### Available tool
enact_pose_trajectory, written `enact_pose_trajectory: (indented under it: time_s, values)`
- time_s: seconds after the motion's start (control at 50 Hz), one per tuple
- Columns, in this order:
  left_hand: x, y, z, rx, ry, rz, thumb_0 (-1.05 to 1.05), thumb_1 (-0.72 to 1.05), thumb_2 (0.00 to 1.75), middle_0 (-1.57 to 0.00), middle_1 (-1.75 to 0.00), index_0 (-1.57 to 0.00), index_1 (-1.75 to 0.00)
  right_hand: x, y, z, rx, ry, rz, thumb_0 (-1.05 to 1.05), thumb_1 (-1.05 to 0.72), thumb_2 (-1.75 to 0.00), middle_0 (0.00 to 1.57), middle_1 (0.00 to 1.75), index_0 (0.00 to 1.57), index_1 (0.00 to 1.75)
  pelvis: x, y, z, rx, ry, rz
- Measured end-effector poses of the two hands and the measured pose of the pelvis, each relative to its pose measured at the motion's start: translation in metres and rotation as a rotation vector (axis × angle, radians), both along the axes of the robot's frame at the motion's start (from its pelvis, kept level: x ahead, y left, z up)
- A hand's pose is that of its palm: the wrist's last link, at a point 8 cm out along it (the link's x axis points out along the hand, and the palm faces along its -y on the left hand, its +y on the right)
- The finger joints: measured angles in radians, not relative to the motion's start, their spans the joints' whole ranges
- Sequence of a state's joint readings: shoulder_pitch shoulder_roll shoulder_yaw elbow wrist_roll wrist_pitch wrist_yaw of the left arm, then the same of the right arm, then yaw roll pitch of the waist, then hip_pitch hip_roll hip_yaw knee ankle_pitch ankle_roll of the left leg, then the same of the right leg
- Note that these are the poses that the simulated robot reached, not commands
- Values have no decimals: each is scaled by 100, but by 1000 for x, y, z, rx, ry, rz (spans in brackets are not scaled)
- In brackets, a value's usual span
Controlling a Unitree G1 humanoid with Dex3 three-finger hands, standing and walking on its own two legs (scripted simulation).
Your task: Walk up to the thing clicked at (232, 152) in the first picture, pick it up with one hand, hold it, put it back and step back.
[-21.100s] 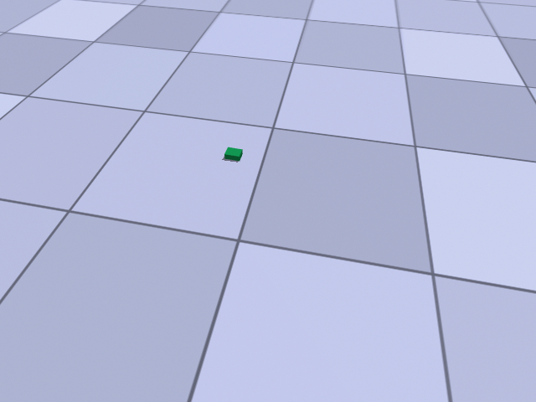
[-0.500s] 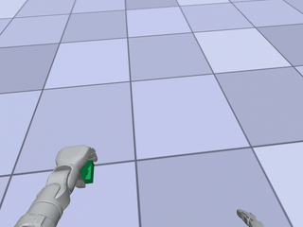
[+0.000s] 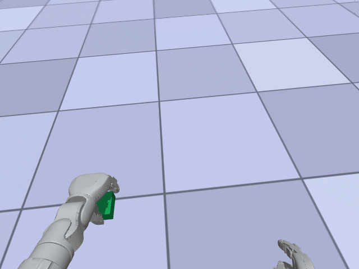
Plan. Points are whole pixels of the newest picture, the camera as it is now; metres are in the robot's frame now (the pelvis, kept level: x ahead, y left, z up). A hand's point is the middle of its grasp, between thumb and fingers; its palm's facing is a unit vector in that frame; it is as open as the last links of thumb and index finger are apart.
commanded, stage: hold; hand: left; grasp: from above
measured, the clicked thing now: (96, 206) +0.30 +0.23 -0.08
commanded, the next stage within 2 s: crouch in 1.14 s
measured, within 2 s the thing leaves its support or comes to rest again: neither
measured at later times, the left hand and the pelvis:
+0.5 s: hand (94, 203) +0.28 +0.22 -0.03, palm faces -0.44 -0.06 -0.90, open 9.0 cm; pelvis +0.00 +0.00 +0.01, yaw +0 degrees
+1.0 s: hand (93, 203) +0.28 +0.22 -0.03, palm faces -0.44 -0.06 -0.89, open 8.9 cm; pelvis +0.00 +0.00 +0.01, yaw +0 degrees
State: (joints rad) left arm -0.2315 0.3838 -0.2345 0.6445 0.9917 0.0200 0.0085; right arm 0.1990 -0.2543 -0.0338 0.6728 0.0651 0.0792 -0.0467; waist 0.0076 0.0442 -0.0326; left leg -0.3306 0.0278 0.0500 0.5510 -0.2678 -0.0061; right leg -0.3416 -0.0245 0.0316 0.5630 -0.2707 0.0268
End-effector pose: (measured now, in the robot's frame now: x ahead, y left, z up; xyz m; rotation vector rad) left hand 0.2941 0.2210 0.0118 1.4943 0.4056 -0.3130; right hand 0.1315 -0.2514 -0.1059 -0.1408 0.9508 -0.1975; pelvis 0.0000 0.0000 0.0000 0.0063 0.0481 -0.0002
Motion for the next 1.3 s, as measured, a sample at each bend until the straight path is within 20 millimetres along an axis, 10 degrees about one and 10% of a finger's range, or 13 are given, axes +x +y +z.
enact_pose_trajectory:
  time_s: [1.3]
  values:
    - [-4,1,21,-5,-16,-5,0,15,22,-100,0,-98,-3,12,4,10,14,-19,-2,1,-91,-90,20,30,20,30,1,-1,7,1,-39,-2]
